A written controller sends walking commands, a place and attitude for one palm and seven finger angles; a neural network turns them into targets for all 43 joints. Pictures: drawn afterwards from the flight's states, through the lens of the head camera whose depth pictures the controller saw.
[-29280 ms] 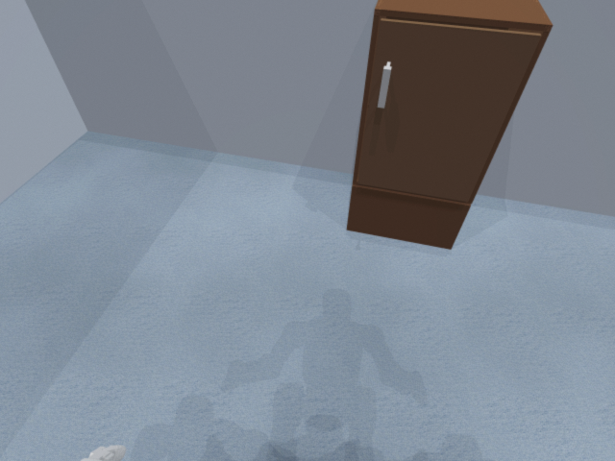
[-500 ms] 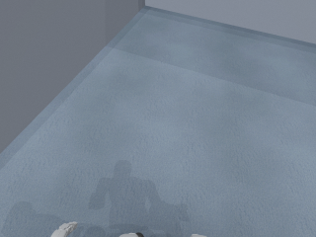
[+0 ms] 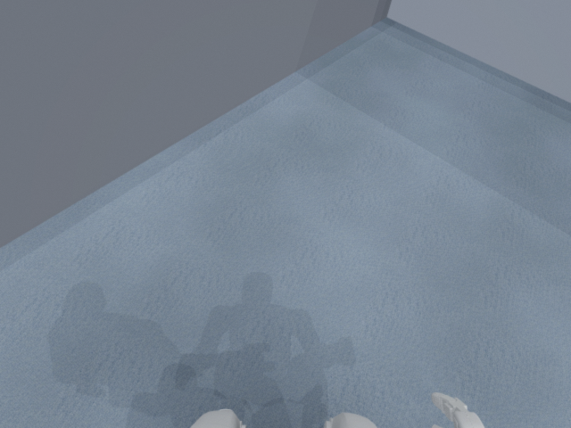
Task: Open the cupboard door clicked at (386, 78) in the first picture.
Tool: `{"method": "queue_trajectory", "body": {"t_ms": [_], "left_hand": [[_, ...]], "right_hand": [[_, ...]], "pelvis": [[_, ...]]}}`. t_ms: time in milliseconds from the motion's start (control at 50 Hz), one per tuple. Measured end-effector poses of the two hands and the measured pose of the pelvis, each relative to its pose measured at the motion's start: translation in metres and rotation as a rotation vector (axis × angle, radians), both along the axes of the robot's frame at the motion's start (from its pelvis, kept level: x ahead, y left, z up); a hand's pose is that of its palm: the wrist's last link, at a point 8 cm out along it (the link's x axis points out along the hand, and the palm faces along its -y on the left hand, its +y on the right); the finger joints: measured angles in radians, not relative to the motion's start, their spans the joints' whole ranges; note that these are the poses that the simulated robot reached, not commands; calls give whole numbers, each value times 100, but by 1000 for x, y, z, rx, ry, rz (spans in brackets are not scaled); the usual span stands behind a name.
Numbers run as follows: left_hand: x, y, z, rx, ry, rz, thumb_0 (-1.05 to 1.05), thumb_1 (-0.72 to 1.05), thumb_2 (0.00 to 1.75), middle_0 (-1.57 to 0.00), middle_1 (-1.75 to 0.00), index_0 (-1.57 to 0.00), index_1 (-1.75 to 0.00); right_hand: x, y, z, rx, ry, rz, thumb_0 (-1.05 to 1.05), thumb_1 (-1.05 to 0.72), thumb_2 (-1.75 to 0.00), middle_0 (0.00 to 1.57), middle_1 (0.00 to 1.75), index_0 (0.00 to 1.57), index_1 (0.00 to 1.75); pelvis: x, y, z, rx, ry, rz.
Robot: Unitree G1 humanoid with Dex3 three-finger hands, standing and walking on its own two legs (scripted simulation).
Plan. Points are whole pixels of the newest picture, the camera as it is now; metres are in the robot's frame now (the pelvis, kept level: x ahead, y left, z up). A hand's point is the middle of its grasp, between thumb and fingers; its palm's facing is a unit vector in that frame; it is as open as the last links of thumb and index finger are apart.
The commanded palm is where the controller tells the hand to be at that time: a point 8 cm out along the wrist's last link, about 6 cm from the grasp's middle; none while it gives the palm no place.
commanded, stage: turn to face it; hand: left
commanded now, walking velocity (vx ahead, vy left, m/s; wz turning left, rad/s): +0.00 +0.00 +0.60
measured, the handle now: out of the picture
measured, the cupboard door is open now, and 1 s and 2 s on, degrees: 45 45 45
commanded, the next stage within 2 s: none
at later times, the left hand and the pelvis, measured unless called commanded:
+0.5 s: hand out of the picture +0.04 +0.16 -0.15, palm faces +0.31 -0.92 -0.24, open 7.4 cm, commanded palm none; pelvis +0.03 -0.05 +0.01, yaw +19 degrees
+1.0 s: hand out of the picture +0.04 +0.18 -0.14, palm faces +0.57 -0.76 -0.31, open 7.4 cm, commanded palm none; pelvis +0.07 -0.07 +0.01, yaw +36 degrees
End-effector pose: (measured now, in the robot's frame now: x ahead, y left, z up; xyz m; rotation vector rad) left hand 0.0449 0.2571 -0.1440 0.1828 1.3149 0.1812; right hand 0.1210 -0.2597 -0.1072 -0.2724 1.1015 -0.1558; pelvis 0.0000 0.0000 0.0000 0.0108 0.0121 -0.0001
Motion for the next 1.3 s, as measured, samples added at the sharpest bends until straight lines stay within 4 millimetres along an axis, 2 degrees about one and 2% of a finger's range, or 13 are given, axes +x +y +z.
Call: {"method": "queue_trajectory", "body": {"t_ms": [120, 240, 300, 420, 520, 600, 640, 740, 860, 960, 1040, 1160, 1300], "left_hand": [[22, 6, 25, 31, -107, 52, 1, 91, 90, -20, -30, -20, -30], [32, -8, 40, 84, -186, 85, 1, 91, 90, -20, -30, -20, -30], [23, -19, 40, 112, -193, 111, 1, 91, 90, -20, -30, -20, -30], [-8, -45, 41, 67, -123, 204, 1, 91, 90, -20, -30, -21, -30], [-35, -52, 24, 8, -88, 294, 1, 90, 90, -20, -30, -21, -30], [-62, -43, 0, -22, -48, 377, 1, 90, 90, -20, -30, -21, -30], [-69, -38, -2, -16, -21, 403, 1, 90, 90, -20, -30, -21, -30], [-65, -26, 13, 13, -58, 457, 1, 91, 90, -20, -30, -20, -30], [-48, -23, 34, 69, -139, 496, 1, 91, 90, -20, -30, -20, -30], [-40, -36, 39, 137, -187, 524, 1, 91, 90, -20, -30, -20, -30], [-51, -60, 45, 132, -158, 575, 1, 91, 90, -20, -30, -20, -30], [-76, -92, 37, 67, -110, 680, 1, 90, 90, -20, -30, -21, -30], [-130, -108, 0, -10, -56, 828, 1, 90, 90, -20, -30, -21, -30]], "right_hand": [[-1, 1, 3, 7, 62, 56, 0, -90, -90, 20, 30, 21, 30], [4, -18, -14, 43, 108, 84, 0, -90, -90, 20, 30, 21, 30], [15, -30, -25, 50, 121, 101, 0, -90, -90, 20, 30, 21, 30], [43, -30, -13, 44, 140, 167, 0, -90, -90, 20, 30, 20, 30], [78, -6, -4, 21, 122, 272, 0, -91, -90, 20, 30, 20, 30], [106, 21, -6, -5, 57, 362, 0, -90, -90, 20, 30, 20, 30], [112, 31, -2, -11, 39, 393, 0, -90, -90, 20, 30, 20, 30], [114, 38, 8, -26, 59, 442, 0, -90, -90, 20, 30, 20, 30], [120, 32, 1, -12, 116, 485, 0, -90, -90, 20, 30, 21, 30], [141, 18, -19, 15, 140, 508, 0, -90, -90, 20, 30, 21, 30], [163, 19, -21, 13, 149, 547, 0, -90, -90, 20, 30, 20, 30], [191, 46, -6, 5, 140, 642, 0, -91, -90, 20, 30, 20, 30], [219, 115, -3, -15, 39, 814, 0, -91, -90, 20, 30, 20, 30]], "pelvis": [[1, -10, 12, -33, 5, 74], [9, -35, 9, -25, 18, 147], [12, -46, 3, -9, 21, 182], [24, -49, 14, 13, 13, 274], [30, -43, 12, 16, 13, 344], [31, -31, -2, 2, 11, 399], [32, -31, 0, -4, 6, 414], [35, -34, 12, -31, 3, 473], [46, -46, 16, -39, 7, 540], [63, -65, 5, -10, 26, 598], [68, -69, 9, -4, 9, 660], [76, -66, 17, 20, 7, 746], [69, -47, -2, -3, 0, 847]]}}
